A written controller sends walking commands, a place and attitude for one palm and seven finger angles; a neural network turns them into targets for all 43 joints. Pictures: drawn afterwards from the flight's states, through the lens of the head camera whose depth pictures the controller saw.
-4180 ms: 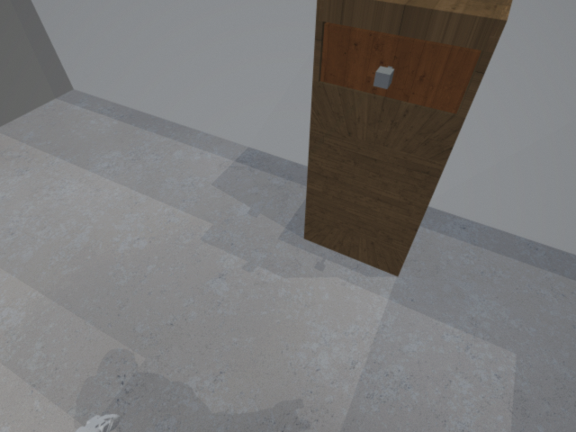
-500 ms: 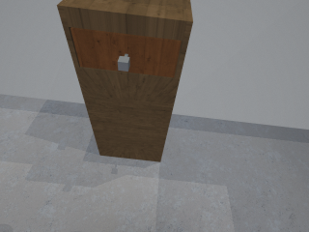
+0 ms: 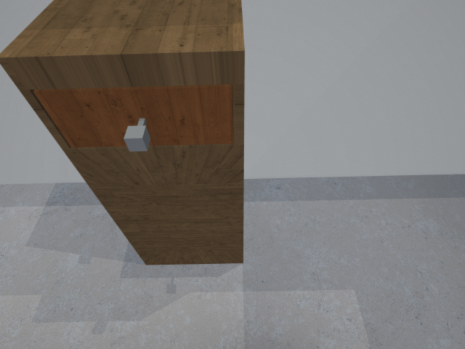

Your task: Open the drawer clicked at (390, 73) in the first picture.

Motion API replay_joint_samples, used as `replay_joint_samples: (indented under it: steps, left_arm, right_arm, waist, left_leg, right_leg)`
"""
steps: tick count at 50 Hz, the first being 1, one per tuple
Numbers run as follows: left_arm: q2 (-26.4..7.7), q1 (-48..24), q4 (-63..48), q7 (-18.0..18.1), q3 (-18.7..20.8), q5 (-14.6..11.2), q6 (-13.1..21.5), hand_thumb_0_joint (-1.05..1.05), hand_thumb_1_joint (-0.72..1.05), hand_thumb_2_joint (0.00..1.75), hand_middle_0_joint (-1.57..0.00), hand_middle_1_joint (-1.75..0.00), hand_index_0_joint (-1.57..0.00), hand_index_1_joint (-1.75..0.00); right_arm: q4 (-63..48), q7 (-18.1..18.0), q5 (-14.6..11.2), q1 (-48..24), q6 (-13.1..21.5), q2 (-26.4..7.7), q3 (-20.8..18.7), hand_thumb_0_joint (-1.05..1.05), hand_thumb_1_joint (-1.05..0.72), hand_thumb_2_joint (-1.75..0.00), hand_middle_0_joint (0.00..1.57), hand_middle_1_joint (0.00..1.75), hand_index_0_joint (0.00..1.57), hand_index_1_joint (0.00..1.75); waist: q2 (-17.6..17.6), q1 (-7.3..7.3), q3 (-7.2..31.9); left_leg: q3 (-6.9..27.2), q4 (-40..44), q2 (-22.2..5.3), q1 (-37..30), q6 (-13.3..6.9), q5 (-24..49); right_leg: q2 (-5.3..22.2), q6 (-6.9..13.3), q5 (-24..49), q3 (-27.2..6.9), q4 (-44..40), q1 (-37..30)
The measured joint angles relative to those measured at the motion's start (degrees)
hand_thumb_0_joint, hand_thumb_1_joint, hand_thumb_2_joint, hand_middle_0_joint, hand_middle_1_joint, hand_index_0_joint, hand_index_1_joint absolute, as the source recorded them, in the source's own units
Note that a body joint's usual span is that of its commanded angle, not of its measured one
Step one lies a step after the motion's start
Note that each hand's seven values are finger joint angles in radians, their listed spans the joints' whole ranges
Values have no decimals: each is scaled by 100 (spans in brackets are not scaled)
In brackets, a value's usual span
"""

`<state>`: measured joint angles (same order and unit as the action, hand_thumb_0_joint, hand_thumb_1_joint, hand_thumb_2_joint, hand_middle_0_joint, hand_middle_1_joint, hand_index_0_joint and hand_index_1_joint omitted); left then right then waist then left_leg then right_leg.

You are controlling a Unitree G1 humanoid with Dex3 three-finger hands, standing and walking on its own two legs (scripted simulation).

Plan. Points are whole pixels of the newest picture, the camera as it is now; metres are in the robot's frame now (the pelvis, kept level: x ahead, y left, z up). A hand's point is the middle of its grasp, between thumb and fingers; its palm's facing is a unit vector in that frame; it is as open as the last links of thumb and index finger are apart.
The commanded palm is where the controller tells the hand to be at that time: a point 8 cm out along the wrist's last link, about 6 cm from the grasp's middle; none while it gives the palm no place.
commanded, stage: come to a stop and stand still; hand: left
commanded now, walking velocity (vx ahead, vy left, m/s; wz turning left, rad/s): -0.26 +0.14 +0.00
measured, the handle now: (139, 132) +0.52 +0.19 +0.07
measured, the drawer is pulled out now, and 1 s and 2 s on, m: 0.00 0.00 0.00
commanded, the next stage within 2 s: look again from close up in 1.76 s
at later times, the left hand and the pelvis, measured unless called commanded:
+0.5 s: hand out of the picture -0.03 +0.26 -0.17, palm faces +0.06 -0.98 -0.20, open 7.4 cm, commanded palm none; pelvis -0.03 +0.07 +0.02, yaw -1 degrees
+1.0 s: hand out of the picture -0.02 +0.17 -0.16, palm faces +0.00 -0.97 -0.23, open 7.2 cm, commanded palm none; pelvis -0.05 -0.01 +0.01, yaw -1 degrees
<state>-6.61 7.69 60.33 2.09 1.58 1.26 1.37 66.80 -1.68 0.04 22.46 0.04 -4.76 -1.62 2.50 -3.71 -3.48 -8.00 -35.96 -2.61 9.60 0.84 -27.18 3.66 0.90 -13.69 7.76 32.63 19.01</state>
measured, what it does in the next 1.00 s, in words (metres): steps on the spot: left foot, then right foot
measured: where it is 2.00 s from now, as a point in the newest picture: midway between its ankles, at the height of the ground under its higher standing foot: outside the picture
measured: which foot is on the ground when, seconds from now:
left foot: up 0.00-0.24, down 0.26-1.00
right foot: down 0.00-0.28, up 0.30-0.76, down 0.78-1.00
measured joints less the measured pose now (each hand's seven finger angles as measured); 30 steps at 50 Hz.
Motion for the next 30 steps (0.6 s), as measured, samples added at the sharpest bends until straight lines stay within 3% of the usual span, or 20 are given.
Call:
replay_joint_samples:
  steps: [5,8,12,14,17,22,26,30]
  left_arm:
    - [36,-269,-226,104,90,33,-53,-2,94,90,-21,-30,-20,-30]
    - [-39,-279,-294,100,133,74,-167,-2,93,90,-21,-30,-20,-30]
    - [-230,-145,-296,58,192,102,-306,-1,92,90,-21,-30,-20,-30]
    - [-365,-31,-273,33,214,62,-389,-1,92,90,-21,-30,-20,-30]
    - [-513,210,-157,8,255,26,-514,0,92,90,-21,-30,-20,-30]
    - [-610,653,36,-110,266,43,-463,0,92,90,-20,-30,-19,-30]
    - [-607,947,200,-140,244,31,-474,0,91,90,-20,-30,-19,-30]
    - [-556,1002,328,-145,215,14,-554,0,91,90,-20,-30,-19,-29]
  right_arm:
    - [-291,-4,7,-600,-210,-165,-121,1,-91,-90,20,30,20,30]
    - [-561,25,27,-961,-255,-375,-206,1,-91,-90,20,30,20,30]
    - [-889,67,54,-1238,-163,-581,-248,0,-92,-90,20,30,20,30]
    - [-964,80,74,-1256,-58,-600,-236,0,-92,-90,20,30,20,30]
    - [-979,77,152,-1146,-25,-511,-138,0,-92,-90,20,30,20,30]
    - [-835,3,168,-950,-18,-354,17,0,-92,-90,20,30,20,30]
    - [-764,-77,144,-924,41,-337,15,1,-93,-90,20,30,20,30]
    - [-681,-102,139,-875,53,-335,5,0,-93,-90,21,30,21,30]
  waist:
    - [-113,230,-209]
    - [-154,299,-227]
    - [-263,332,-131]
    - [-403,348,-49]
    - [-534,371,155]
    - [-509,431,407]
    - [-503,430,356]
    - [-460,333,191]
  left_leg:
    - [458,-1546,110,936,71,-528]
    - [579,-1670,96,1215,113,-280]
    - [543,-645,31,956,133,476]
    - [459,-163,89,745,-18,821]
    - [371,16,155,621,-252,838]
    - [356,1004,200,264,-329,1351]
    - [239,1437,213,126,-362,1592]
    - [185,1506,146,124,-333,1668]
  right_leg:
    - [118,-8,128,42,-110,-21]
    - [180,-96,238,20,-171,5]
    - [271,-266,252,-56,18,141]
    - [333,-321,53,-182,341,283]
    - [92,-250,-852,-617,1021,431]
    - [-199,-280,-574,-869,1973,390]
    - [-208,-378,-607,-873,1921,161]
    - [-179,-399,-950,-786,1619,-63]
